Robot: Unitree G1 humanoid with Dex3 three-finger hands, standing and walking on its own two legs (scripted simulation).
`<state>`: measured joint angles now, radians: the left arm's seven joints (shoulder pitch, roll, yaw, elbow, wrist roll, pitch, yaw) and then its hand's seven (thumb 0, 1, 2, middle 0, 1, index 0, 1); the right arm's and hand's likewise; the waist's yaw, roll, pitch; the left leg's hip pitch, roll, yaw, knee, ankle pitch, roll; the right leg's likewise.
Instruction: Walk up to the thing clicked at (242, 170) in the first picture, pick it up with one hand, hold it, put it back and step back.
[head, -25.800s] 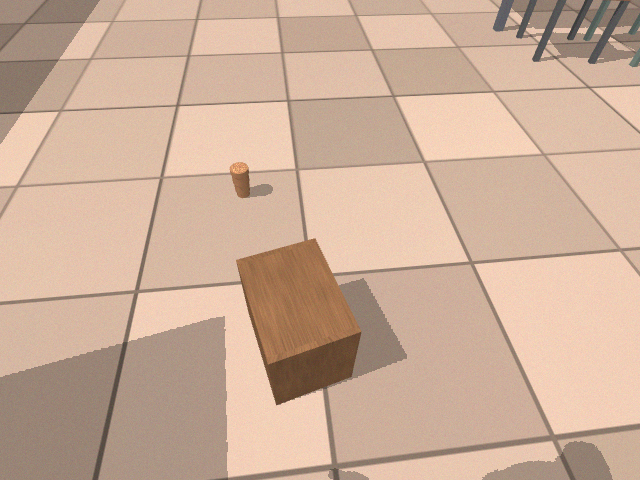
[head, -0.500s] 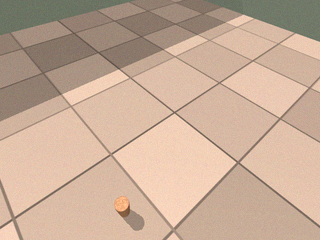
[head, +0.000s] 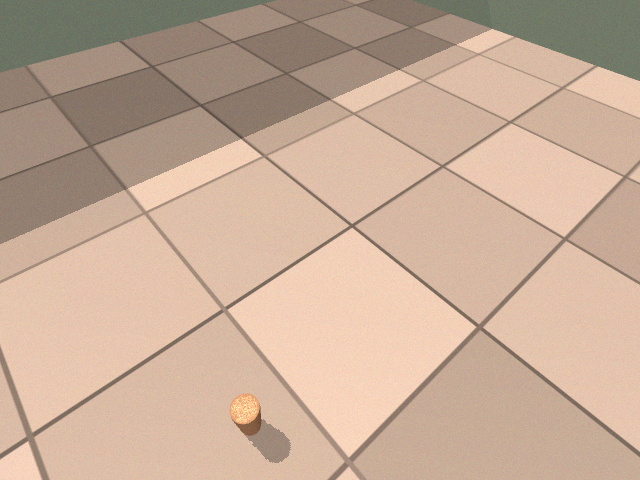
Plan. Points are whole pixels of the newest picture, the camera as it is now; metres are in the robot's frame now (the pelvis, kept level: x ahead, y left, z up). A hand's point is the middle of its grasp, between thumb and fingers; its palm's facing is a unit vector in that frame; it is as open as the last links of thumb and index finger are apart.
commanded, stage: stand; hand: left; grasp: from the side
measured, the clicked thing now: (248, 417) +0.40 +0.20 -0.71
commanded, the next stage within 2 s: go down in 0.52 s
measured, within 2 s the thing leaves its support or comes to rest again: neither
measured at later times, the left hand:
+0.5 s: hand out of the picture +0.08 +0.25 -0.16, palm faces -0.04 -0.94 -0.35, open 7.3 cm
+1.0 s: hand out of the picture +0.15 +0.27 -0.17, palm faces +0.03 -0.94 -0.35, open 14.0 cm
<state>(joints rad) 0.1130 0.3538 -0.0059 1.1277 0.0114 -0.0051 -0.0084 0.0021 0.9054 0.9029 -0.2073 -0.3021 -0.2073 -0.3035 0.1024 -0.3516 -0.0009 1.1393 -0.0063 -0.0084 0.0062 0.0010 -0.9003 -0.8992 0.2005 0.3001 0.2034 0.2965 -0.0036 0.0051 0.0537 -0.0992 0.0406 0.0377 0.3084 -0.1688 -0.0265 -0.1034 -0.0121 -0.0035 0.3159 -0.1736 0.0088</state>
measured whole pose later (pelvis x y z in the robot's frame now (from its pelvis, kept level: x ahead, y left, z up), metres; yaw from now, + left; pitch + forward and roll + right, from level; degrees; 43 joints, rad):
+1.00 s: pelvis +0.00 +0.00 -0.03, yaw +1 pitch +8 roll -1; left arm 0.03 0.35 0.18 0.89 0.09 0.10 -0.05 0.00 0.10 0.28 -0.05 -0.13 -0.05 -0.12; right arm 0.25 -0.24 -0.02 0.73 0.03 -0.04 -0.03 0.00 -0.92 -0.90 0.20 0.30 0.20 0.30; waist -0.04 0.00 -0.03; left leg -0.49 0.04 0.01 0.69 -0.33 -0.02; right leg -0.48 -0.02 -0.02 0.67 -0.33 0.01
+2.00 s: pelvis -0.04 +0.01 -0.19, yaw +1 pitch +27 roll -3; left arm 0.01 0.48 0.41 0.60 -0.08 -0.12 -0.31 -0.01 -0.48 0.09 -0.07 -0.09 -0.06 -0.09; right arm 0.16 -0.29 -0.01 0.57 0.00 -0.22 -0.06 0.01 -0.92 -0.91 0.20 0.30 0.20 0.30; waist -0.04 -0.01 -0.17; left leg -1.39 0.04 -0.06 1.55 -0.63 -0.02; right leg -1.34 -0.03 -0.05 1.51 -0.64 0.01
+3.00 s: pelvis -0.09 +0.01 -0.38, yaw -3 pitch +32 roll -6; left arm -0.54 0.80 0.75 1.04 -0.17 -0.41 -0.68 -0.02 -0.54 0.08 -0.05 -0.09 -0.05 -0.09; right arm 0.10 -0.34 0.09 0.69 -0.03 -0.18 -0.02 0.00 -0.91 -0.91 0.20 0.30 0.21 0.30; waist -0.09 -0.02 -0.11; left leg -2.07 0.03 -0.12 2.19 -0.69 -0.02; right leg -2.01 -0.01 -0.06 2.12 -0.68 0.02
